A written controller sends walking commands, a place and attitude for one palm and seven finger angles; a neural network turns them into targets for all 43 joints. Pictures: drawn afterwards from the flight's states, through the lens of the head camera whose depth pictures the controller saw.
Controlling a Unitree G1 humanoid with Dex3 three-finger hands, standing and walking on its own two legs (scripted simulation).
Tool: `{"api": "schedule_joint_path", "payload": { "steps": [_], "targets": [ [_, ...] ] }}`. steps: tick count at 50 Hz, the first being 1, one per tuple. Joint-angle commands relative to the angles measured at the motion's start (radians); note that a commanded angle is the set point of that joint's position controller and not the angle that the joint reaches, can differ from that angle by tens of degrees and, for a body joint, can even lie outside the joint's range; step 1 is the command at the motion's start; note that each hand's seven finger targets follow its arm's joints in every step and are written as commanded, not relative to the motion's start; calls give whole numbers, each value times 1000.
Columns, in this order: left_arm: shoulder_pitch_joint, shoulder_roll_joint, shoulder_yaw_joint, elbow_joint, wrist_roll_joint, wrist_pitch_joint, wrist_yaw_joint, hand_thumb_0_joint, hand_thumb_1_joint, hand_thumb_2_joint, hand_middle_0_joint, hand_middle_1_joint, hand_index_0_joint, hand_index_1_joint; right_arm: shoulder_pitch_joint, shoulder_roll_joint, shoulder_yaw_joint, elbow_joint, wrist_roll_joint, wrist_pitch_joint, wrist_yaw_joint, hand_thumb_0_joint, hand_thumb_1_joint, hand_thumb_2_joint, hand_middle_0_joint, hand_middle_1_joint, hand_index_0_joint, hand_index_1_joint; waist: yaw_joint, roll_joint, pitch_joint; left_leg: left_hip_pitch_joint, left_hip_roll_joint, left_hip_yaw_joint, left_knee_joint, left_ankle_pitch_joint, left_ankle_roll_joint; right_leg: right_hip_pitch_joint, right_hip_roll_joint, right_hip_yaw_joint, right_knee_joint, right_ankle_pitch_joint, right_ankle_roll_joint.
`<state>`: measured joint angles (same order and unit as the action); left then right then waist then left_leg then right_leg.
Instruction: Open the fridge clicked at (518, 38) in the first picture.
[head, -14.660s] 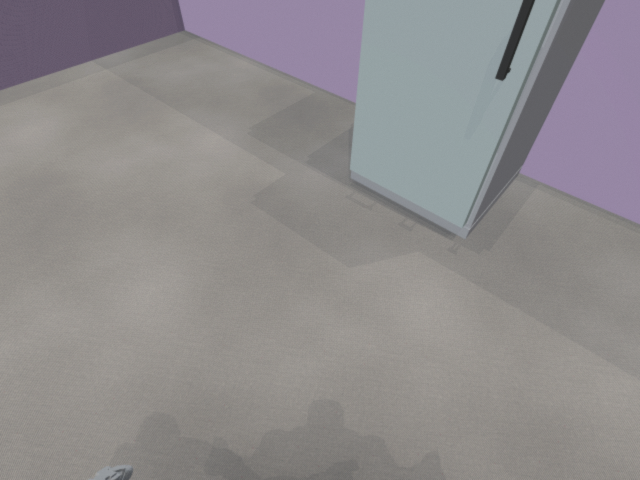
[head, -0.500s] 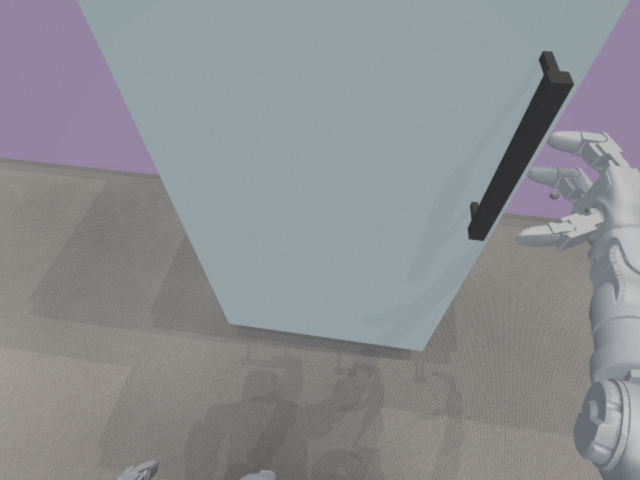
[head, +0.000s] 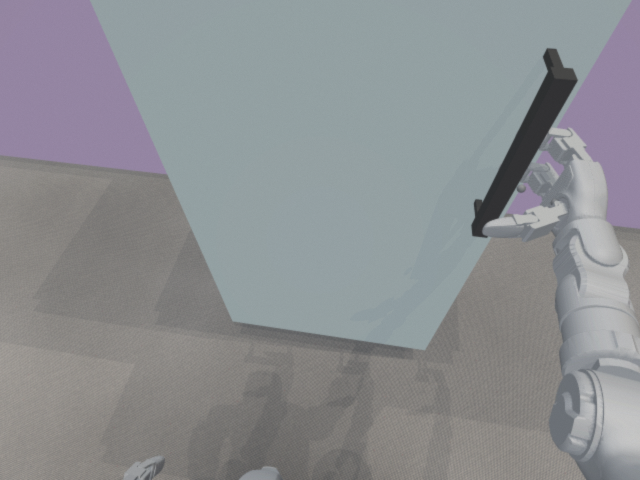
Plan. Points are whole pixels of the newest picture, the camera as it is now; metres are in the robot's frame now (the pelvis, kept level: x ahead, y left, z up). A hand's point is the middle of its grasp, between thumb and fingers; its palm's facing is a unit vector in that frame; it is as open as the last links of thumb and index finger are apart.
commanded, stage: feel for the door with the fingertips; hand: right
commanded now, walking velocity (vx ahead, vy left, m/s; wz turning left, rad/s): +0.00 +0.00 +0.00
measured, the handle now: (510, 157) +0.52 -0.17 +0.12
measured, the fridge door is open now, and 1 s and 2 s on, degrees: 0 0 0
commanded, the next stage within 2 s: slide the fingers in behind the handle in 0.46 s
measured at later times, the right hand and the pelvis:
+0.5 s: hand (521, 175) +0.48 -0.18 +0.13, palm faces +0.01 +1.00 +0.00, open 13.9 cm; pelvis +0.00 +0.00 +0.00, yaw +0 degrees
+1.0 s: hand (514, 179) +0.47 -0.17 +0.13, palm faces +0.01 +1.00 +0.01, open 14.0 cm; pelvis +0.00 +0.00 +0.00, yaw +1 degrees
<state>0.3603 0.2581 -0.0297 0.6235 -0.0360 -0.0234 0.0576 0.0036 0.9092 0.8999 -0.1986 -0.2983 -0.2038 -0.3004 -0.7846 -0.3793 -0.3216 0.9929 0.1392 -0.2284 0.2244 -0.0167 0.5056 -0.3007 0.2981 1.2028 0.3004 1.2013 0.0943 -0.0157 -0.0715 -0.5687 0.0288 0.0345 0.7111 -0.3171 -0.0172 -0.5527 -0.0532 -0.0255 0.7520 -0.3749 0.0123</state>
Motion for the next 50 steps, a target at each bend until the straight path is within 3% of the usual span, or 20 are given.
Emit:
{"api": "schedule_joint_path", "payload": {
  "steps": [1, 4, 5, 6, 9, 13, 15, 19, 20, 22, 24, 26, 29, 33, 37, 42, 44, 46, 49, 50],
  "targets": [
    [74, 152, 58, -82, 7, -34, 9, 0, 900, 900, -200, -300, -200, -300, -507, -266, -47, -230, 0, -83, -28, 0, 500, -300, 300, 1200, 300, 1200, -2, -41, -375, 196, -46, -1, -57, 297, 35, 151, 42, 15, -97, 264, -30],
    [75, 154, 59, -81, 6, -32, 9, 0, 900, 900, -200, -300, -200, -300, -463, -280, -67, -193, 5, -88, -25, 0, 500, -300, 300, 1200, 300, 1200, -8, -25, -371, 207, -48, -6, -58, 312, 34, 137, 40, 8, -95, 266, -31],
    [78, 153, 55, -77, 6, -33, 8, 0, 900, 900, -200, -300, -200, -300, -487, -246, -32, -174, 6, -84, -18, 0, 500, -300, 300, 1200, 300, 1200, 10, -15, -343, 193, -49, -1, -62, 300, 32, 126, 40, 10, -99, 251, -31],
    [85, 159, 60, -72, 6, -32, 10, 0, 900, 900, -200, -300, -200, -300, -493, -275, -54, -164, 2, -84, -16, 0, 500, -300, 300, 1200, 300, 1200, 7, -8, -339, 186, -48, -1, -62, 289, 33, 120, 38, 13, -99, 244, -31],
    [91, 159, 61, -71, 6, -31, 10, 0, 900, 900, -200, -300, -200, -300, -517, -262, -40, -166, 6, -88, -8, 0, 500, -300, 300, 1200, 300, 1200, 11, -41, -359, 177, -48, -5, -64, 285, 34, 138, 40, 11, -95, 245, -31],
    [103, 162, 62, -62, 6, -29, 11, 0, 900, 900, -200, -300, -200, -300, -511, -248, -33, -122, 13, -83, 3, 0, 500, -300, 300, 1200, 300, 1200, 25, 2, -339, 171, -49, -3, -67, 294, 29, 120, 38, 8, -91, 245, -35],
    [110, 166, 63, -55, 7, -26, 12, 0, 900, 900, -200, -300, -200, -300, -560, -261, -27, -123, 5, -84, 3, 0, 500, -300, 300, 1200, 300, 1200, 33, -13, -326, 153, -48, -4, -70, 265, 29, 111, 39, 13, -93, 218, -35],
    [119, 164, 64, -52, 10, -28, 12, 0, 900, 900, -200, -300, -200, -300, -577, -288, -52, -127, 1, -96, -8, 0, 500, -300, 300, 1200, 300, 1200, 25, -49, -381, 160, -49, -7, -59, 285, 32, 135, 40, 17, -82, 253, -33],
    [126, 167, 64, -45, 12, -26, 12, 0, 900, 900, -200, -300, -200, -300, -583, -302, -60, -109, -3, -95, -10, 0, 500, -300, 300, 1200, 300, 1200, 32, -26, -367, 160, -50, -6, -59, 289, 30, 122, 39, 17, -80, 251, -34],
    [130, 165, 63, -48, 13, -26, 10, 0, 900, 900, -200, -300, -200, -300, -600, -285, -38, -113, -10, -100, -10, 0, 500, -300, 300, 1200, 300, 1200, 36, -50, -364, 153, -49, -7, -57, 286, 31, 118, 42, 16, -76, 252, -35],
    [135, 171, 66, -43, 13, -22, 11, 0, 900, 900, -200, -300, -200, -300, -596, -326, -68, -94, -16, -99, -13, 0, 500, -300, 300, 1200, 300, 1200, 35, -28, -375, 155, -49, -9, -56, 286, 29, 109, 39, 18, -75, 247, -35],
    [137, 169, 64, -41, 14, -23, 10, 0, 900, 900, -200, -300, -200, -300, -636, -297, -40, -94, -17, -96, -10, 0, 500, -300, 300, 1200, 300, 1200, 49, -57, -362, 130, -49, -7, -60, 268, 28, 116, 40, 20, -76, 233, -34],
    [143, 171, 66, -41, 15, -22, 9, 0, 900, 900, -200, -300, -200, -300, -628, -326, -65, -92, -17, -100, -10, 0, 500, -300, 300, 1200, 300, 1200, 41, -52, -404, 150, -50, -9, -54, 288, 30, 124, 40, 22, -69, 255, -35],
    [137, 167, 62, -49, 14, -20, 5, 0, 900, 900, -200, -300, -200, -300, -605, -275, -30, -90, -7, -100, -2, 0, 500, -300, 300, 1200, 300, 1200, 45, -61, -368, 127, -52, -2, -55, 271, 31, 116, 38, 20, -73, 242, -33],
    [138, 170, 64, -59, 16, -20, 3, 0, 900, 900, -200, -300, -200, -300, -572, -287, -49, -112, 0, -103, -7, 0, 500, -300, 300, 1200, 300, 1200, 30, -41, -385, 146, -54, 1, -52, 270, 35, 122, 39, 25, -72, 249, -34],
    [126, 162, 65, -72, 14, -19, 0, 0, 900, 900, -200, -300, -200, -300, -545, -236, -22, -153, 7, -101, -10, 0, 500, -300, 300, 1200, 300, 1200, 28, -38, -381, 150, -55, 5, -50, 293, 34, 138, 38, 19, -75, 274, -34],
    [119, 161, 70, -70, 12, -17, -2, 0, 900, 900, -200, -300, -200, -300, -519, -241, -34, -184, 9, -102, -17, 0, 500, -300, 300, 1200, 300, 1200, 13, -61, -407, 153, -55, 6, -46, 302, 36, 163, 35, 20, -78, 292, -28],
    [113, 160, 70, -77, 12, -17, -5, 0, 900, 900, -200, -300, -200, -300, -472, -239, -46, -196, 15, -93, -23, 0, 500, -300, 300, 1200, 300, 1200, -1, -27, -405, 183, -56, 5, -49, 319, 35, 149, 35, 14, -81, 295, -30],
    [103, 156, 67, -79, 11, -13, -3, 0, 900, 900, -200, -300, -200, -300, -462, -243, -46, -205, 4, -82, -37, 0, 500, -300, 300, 1200, 300, 1200, 2, -26, -356, 181, -54, 6, -52, 321, 35, 128, 36, 11, -87, 284, -31],
    [99, 153, 64, -78, 10, -13, -5, 0, 900, 900, -200, -300, -200, -300, -489, -209, -11, -199, 1, -77, -40, 0, 500, -300, 300, 1200, 300, 1200, 17, -24, -325, 164, -53, 6, -60, 305, 33, 122, 37, 11, -92, 265, -32]
  ]
}}
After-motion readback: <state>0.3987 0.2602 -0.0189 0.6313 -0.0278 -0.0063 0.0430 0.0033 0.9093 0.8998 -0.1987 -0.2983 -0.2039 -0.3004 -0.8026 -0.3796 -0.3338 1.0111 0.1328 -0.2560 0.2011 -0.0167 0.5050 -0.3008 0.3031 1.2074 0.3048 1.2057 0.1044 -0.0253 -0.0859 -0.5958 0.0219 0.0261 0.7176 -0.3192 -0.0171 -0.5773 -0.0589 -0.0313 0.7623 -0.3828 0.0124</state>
